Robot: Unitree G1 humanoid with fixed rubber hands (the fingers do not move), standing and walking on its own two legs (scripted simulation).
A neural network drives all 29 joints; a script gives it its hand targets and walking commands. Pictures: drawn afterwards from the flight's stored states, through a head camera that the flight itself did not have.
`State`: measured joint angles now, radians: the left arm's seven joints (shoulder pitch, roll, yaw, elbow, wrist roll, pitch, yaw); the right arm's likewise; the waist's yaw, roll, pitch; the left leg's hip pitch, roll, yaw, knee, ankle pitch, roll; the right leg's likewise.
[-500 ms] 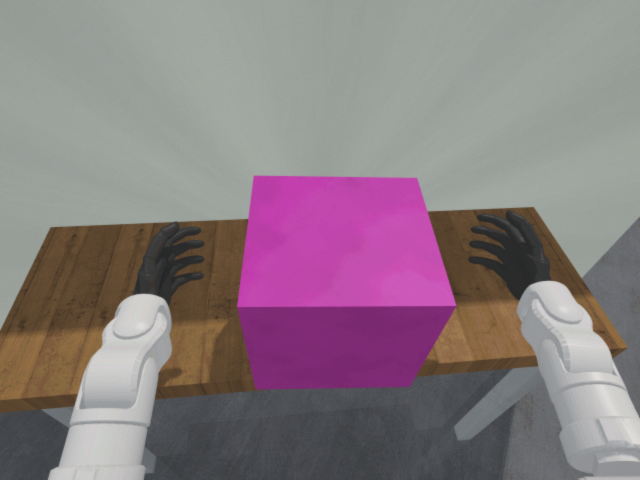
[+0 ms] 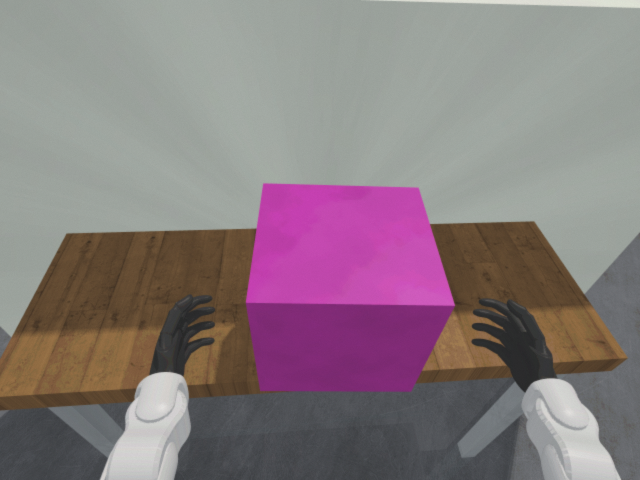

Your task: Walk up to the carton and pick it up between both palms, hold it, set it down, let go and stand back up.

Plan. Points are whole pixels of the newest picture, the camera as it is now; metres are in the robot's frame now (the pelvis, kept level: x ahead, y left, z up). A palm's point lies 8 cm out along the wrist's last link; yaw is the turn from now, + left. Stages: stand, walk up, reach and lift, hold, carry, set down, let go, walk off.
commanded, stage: set down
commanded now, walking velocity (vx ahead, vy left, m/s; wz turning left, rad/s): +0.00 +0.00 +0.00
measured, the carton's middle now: (338, 289) +0.41 -0.03 +0.00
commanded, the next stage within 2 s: let go in 1.60 s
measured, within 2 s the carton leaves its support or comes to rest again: neither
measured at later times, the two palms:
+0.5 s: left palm (157, 445) +0.19 +0.19 -0.02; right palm (525, 442) +0.20 -0.25 -0.01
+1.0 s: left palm (138, 474) +0.17 +0.22 -0.06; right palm (497, 464) +0.18 -0.22 -0.05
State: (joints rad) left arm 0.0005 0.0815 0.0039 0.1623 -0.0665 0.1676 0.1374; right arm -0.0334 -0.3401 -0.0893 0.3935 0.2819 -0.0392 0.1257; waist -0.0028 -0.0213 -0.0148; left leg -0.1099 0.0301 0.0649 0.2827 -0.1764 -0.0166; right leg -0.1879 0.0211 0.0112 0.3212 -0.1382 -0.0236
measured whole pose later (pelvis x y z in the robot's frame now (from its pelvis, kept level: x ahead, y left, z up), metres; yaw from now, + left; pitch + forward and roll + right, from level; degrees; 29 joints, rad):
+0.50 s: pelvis +0.01 +0.00 +0.00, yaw +1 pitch -2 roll +0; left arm 0.28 0.13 -0.11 0.30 -0.08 -0.22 0.15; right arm 0.24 -0.28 -0.06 0.45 0.26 -0.29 0.11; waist 0.01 -0.01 0.02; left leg -0.08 0.04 0.05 0.35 -0.23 -0.02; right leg -0.14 0.02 0.00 0.35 -0.17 -0.02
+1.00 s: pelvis +0.01 +0.01 +0.00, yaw +0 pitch -3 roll +0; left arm 0.25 0.16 -0.05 0.41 -0.05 -0.01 0.10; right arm 0.22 -0.21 -0.04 0.56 0.11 -0.21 0.08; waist 0.02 -0.02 0.05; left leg -0.04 0.03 0.06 0.33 -0.23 -0.01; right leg -0.11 0.02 0.01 0.35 -0.18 -0.02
